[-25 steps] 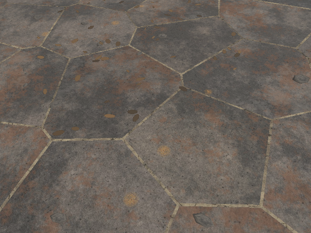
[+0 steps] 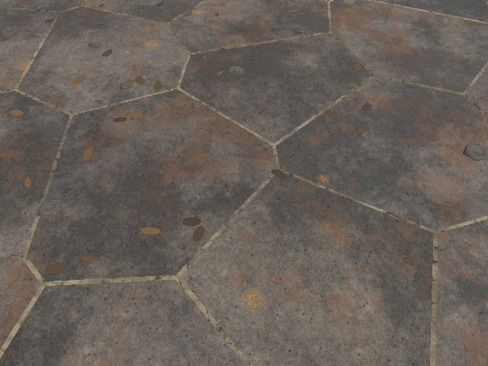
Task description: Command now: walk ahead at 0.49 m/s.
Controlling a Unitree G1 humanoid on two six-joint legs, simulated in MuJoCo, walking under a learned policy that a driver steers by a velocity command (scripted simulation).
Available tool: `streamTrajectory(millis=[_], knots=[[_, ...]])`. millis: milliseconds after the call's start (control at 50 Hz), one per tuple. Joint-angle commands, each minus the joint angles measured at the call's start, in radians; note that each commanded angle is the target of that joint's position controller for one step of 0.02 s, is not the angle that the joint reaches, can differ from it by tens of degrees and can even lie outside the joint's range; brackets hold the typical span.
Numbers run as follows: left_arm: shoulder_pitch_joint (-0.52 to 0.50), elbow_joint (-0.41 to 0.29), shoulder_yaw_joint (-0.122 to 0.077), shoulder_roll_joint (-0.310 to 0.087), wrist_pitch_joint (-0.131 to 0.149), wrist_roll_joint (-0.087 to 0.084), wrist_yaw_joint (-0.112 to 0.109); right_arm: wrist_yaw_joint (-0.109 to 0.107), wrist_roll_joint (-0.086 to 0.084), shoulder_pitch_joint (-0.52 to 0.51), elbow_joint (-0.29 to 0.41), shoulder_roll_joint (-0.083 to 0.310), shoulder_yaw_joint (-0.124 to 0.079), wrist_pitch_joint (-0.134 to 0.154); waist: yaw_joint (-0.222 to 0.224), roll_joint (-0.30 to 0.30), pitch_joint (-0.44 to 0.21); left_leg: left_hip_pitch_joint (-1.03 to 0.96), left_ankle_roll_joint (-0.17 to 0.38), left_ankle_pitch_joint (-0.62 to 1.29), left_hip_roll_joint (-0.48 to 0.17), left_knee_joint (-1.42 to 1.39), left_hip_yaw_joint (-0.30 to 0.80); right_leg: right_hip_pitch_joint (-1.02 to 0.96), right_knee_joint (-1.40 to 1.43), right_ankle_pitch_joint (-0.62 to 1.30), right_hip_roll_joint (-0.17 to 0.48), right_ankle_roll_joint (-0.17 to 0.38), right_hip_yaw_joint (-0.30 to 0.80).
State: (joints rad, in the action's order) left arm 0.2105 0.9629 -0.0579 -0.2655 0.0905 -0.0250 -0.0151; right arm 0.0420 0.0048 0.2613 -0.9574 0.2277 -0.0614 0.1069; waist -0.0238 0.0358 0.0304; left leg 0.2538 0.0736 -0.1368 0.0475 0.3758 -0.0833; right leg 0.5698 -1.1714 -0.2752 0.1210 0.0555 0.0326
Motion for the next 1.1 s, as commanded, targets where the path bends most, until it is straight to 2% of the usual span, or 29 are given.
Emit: streamTrajectory(millis=[20, 80, 140, 240, 300, 320, 340, 360, 380, 400, 420, 440, 460, 480, 540, 580, 700, 820, 880, 900, 920, 940, 960, 980, 1000, 1020, 1040, 1060, 1100], knots=[[0.07, -0.029, -0.016, -0.046, -0.017, 0.011, -0.006, -0.018, 0.002, -0.018, 0.043, 0.126, -0.021, 0.021, 0.053, -0.098, -0.012, -0.01, 0.177, 0.081, -0.268, -0.268, 0.233, 0.07, 0.091, 0.115, 0.057, -0.018, 0.029], [-0.045, -0.066, -0.02, -0.047, -0.011, 0.02, 0.0, -0.038, -0.003, 0.037, 0.029, 0.139, -0.022, 0.011, 0.025, -0.086, 0.012, -0.073, 0.161, 0.095, -0.261, -0.282, 0.2, 0.153, 0.28, 0.275, 0.05, -0.04, 0.021], [-0.151, -0.093, -0.013, -0.03, -0.001, 0.015, 0.011, -0.048, -0.012, 0.079, 0.019, 0.153, -0.023, 0.006, -0.008, -0.092, 0.03, -0.1, 0.135, 0.093, -0.24, -0.286, 0.145, 0.12, 0.465, 0.393, 0.011, -0.044, -0.017], [-0.277, -0.141, -0.002, -0.031, 0.008, 0.005, 0.037, -0.052, -0.022, 0.158, -0.021, 0.166, -0.031, -0.011, -0.047, -0.093, 0.068, -0.246, 0.125, 0.1, -0.29, -0.232, 0.134, 0.133, 0.611, 0.348, -0.019, -0.027, -0.029], [-0.254, -0.152, -0.01, -0.062, 0.017, 0.002, 0.052, -0.057, -0.026, 0.143, -0.026, 0.182, -0.041, -0.026, -0.013, -0.112, 0.047, -0.322, 0.102, 0.22, -0.326, -0.154, 0.143, 0.068, 0.656, 0.234, -0.042, 0.01, -0.04], [-0.198, -0.141, -0.02, -0.084, 0.021, 0.002, 0.052, -0.058, -0.026, 0.121, -0.02, 0.191, -0.044, -0.03, 0.023, -0.127, 0.011, -0.327, 0.089, 0.376, -0.318, -0.087, 0.131, -0.027, 0.665, 0.203, -0.071, 0.026, -0.066], [-0.071, -0.103, -0.041, -0.117, 0.022, 0.005, 0.049, -0.057, -0.027, 0.096, -0.015, 0.183, -0.04, -0.036, 0.092, -0.122, -0.064, -0.304, 0.066, 0.541, -0.275, 0.066, 0.093, -0.203, 0.683, 0.204, -0.111, 0.05, -0.101], [0.117, -0.049, -0.067, -0.178, 0.022, 0.011, 0.041, -0.057, -0.019, 0.097, -0.003, 0.151, -0.026, -0.038, 0.161, -0.083, -0.194, -0.171, 0.032, 0.495, -0.215, 0.313, 0.048, -0.487, 0.651, 0.216, -0.063, 0.091, -0.044], [0.257, -0.025, -0.092, -0.286, 0.017, 0.029, 0.034, -0.048, -0.004, 0.201, 0.019, 0.051, 0.005, -0.024, 0.134, 0.141, -0.35, 0.202, -0.036, 0.09, -0.075, 0.718, 0.018, -0.875, 0.679, 0.137, 0.201, 0.23, 0.376], [0.273, -0.015, -0.074, -0.242, 0.016, 0.022, 0.041, -0.041, -0.02, 0.212, 0.01, 0.03, 0.016, 0.004, 0.128, 0.252, -0.438, 0.416, -0.048, -0.431, 0.022, 0.924, 0.152, -0.988, 0.87, 0.009, 0.296, 0.31, 0.736], [0.198, -0.027, -0.053, -0.17, 0.02, 0.013, 0.042, -0.037, -0.049, 0.121, 0.027, 0.131, -0.009, 0.023, 0.13, 0.164, -0.306, 0.522, -0.023, -0.395, -0.051, 1.008, 0.207, -0.894, 0.878, -0.044, 0.253, 0.247, 0.615], [0.11, -0.052, -0.039, -0.124, 0.02, 0.013, 0.04, -0.038, -0.055, 0.039, 0.052, 0.149, -0.01, 0.03, 0.112, 0.097, -0.205, 0.533, -0.006, -0.3, -0.108, 0.985, 0.176, -0.75, 0.885, 0.011, 0.217, 0.203, 0.458], [0.035, -0.065, -0.027, -0.093, 0.02, 0.022, 0.043, -0.045, -0.042, 0.001, 0.056, 0.144, -0.014, 0.026, 0.077, 0.021, -0.133, 0.485, -0.006, -0.213, -0.156, 0.917, 0.155, -0.592, 0.917, 0.094, 0.178, 0.181, 0.346], [-0.003, -0.068, -0.017, -0.064, 0.023, 0.032, 0.046, -0.051, -0.03, 0.002, 0.054, 0.138, -0.023, 0.013, 0.044, 0.024, -0.093, 0.424, -0.006, -0.159, -0.188, 0.852, 0.159, -0.486, 0.95, 0.144, 0.139, 0.163, 0.269], [0.023, -0.043, -0.018, -0.076, 0.029, 0.032, 0.043, -0.054, -0.024, 0.04, 0.048, 0.084, -0.02, -0.023, 0.004, 0.04, -0.057, 0.359, -0.021, -0.098, -0.211, 0.762, 0.146, -0.379, 1.024, 0.221, 0.106, 0.176, 0.168], [0.057, -0.03, -0.025, -0.107, 0.03, 0.031, 0.03, -0.057, -0.016, -0.022, 0.071, 0.089, -0.023, -0.03, 0.011, 0.015, -0.027, 0.425, -0.044, -0.02, -0.216, 0.67, 0.142, -0.391, 1.047, 0.283, 0.109, 0.185, 0.133], [0.121, -0.011, -0.026, -0.118, 0.021, 0.028, 0.005, -0.036, -0.025, -0.196, 0.121, 0.06, -0.011, -0.026, 0.064, 0.021, 0.014, 0.45, -0.052, 0.256, -0.177, 0.349, 0.104, -0.462, 1.075, 0.307, 0.078, 0.127, -0.028], [0.182, 0.02, -0.033, -0.125, -0.003, 0.022, -0.001, 0.002, -0.032, -0.327, 0.193, 0.055, 0.001, -0.025, 0.104, 0.008, 0.069, 0.506, -0.008, 0.178, -0.137, 0.217, 0.084, -0.667, 1.012, 0.386, 0.149, 0.102, -0.112], [0.134, -0.002, -0.045, -0.163, -0.021, 0.017, -0.011, 0.021, -0.028, -0.281, 0.214, 0.092, -0.014, -0.024, 0.053, 0.051, 0.016, 0.372, 0.037, 0.034, -0.072, 0.214, 0.008, -0.709, 0.861, 0.779, 0.163, 0.07, -0.16], [0.12, -0.011, -0.048, -0.176, -0.029, 0.018, -0.016, 0.023, -0.027, -0.197, 0.202, 0.123, -0.031, -0.026, 0.003, 0.067, -0.042, 0.253, 0.057, -0.002, -0.031, 0.218, -0.022, -0.704, 0.732, 0.943, 0.153, 0.054, -0.181], [0.102, -0.024, -0.045, -0.174, -0.038, 0.018, -0.021, 0.019, -0.028, -0.04, 0.163, 0.171, -0.06, -0.028, -0.079, 0.048, -0.125, 0.039, 0.089, 0.033, 0.016, 0.171, -0.034, -0.639, 0.523, 0.985, 0.113, 0.024, -0.214], [0.113, -0.052, -0.034, -0.158, -0.033, 0.03, -0.025, 0.001, -0.024, 0.123, 0.135, 0.262, -0.093, -0.034, -0.134, -0.064, -0.234, -0.279, 0.155, 0.052, -0.119, 0.162, 0.199, -0.386, 0.206, 0.714, 0.071, -0.018, -0.224], [0.219, -0.089, 0.017, 0.003, 0.003, 0.052, 0.0, -0.002, -0.03, 0.139, 0.134, 0.339, -0.102, -0.031, -0.025, -0.308, -0.347, -0.629, 0.351, -0.104, -0.364, 0.053, 0.769, 0.063, -0.147, -0.215, -0.157, -0.079, -0.128], [0.121, -0.1, 0.001, -0.086, 0.049, 0.01, 0.016, -0.005, -0.025, 0.183, 0.139, 0.256, -0.078, -0.03, -0.091, -0.219, -0.408, -0.686, 0.34, -0.163, -0.38, -0.062, 0.895, 0.189, -0.25, -0.286, -0.152, -0.055, 0.062], [0.029, -0.131, -0.01, -0.125, 0.072, -0.02, 0.023, -0.011, -0.019, 0.139, 0.141, 0.208, -0.067, -0.025, -0.098, -0.185, -0.275, -0.601, 0.288, -0.088, -0.347, -0.064, 0.743, 0.27, -0.243, -0.208, -0.1, -0.03, 0.067], [-0.011, -0.141, -0.008, -0.122, 0.081, -0.01, 0.018, -0.013, -0.02, 0.065, 0.164, 0.183, -0.058, -0.021, -0.063, -0.076, -0.2, -0.45, 0.257, 0.004, -0.307, -0.07, 0.625, 0.237, -0.166, -0.125, -0.054, -0.02, 0.06], [-0.027, -0.138, -0.018, -0.128, 0.077, 0.014, 0.011, -0.012, -0.016, -0.009, 0.185, 0.154, -0.049, -0.021, -0.02, -0.023, -0.139, -0.287, 0.239, 0.108, -0.274, -0.088, 0.536, 0.165, -0.077, -0.082, -0.025, -0.027, 0.054], [-0.01, -0.142, -0.026, -0.133, 0.063, 0.022, 0.008, -0.014, -0.005, -0.047, 0.203, 0.137, -0.041, -0.02, 0.02, -0.034, -0.122, -0.184, 0.237, 0.171, -0.252, -0.113, 0.491, 0.086, -0.03, -0.064, -0.004, -0.033, 0.061], [0.008, -0.155, -0.028, -0.109, 0.035, 0.031, 0.004, -0.022, -0.011, -0.056, 0.214, 0.149, -0.042, -0.02, 0.051, -0.052, -0.093, -0.079, 0.242, 0.21, -0.23, -0.15, 0.443, 0.039, 0.071, -0.059, 0.004, -0.06, 0.049]])
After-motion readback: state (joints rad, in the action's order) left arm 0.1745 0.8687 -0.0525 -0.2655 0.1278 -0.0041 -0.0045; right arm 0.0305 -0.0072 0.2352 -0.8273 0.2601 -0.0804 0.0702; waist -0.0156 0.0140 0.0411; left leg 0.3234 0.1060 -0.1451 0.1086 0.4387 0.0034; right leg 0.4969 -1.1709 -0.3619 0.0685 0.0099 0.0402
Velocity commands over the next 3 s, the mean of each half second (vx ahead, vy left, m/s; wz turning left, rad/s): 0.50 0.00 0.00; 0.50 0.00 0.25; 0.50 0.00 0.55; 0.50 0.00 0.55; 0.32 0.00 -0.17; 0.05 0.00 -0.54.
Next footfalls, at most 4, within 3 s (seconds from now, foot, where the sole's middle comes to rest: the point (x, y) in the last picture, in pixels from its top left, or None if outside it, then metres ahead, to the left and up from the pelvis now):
0.36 right None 0.39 -0.16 -0.78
0.94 left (213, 291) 0.70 0.09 -0.78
1.42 right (249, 205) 1.02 -0.03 -0.78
1.94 left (138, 189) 1.10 0.36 -0.78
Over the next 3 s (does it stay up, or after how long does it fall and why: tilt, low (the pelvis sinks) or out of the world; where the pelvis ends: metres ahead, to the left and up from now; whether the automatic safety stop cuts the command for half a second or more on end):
stays up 1.28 0.42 0.00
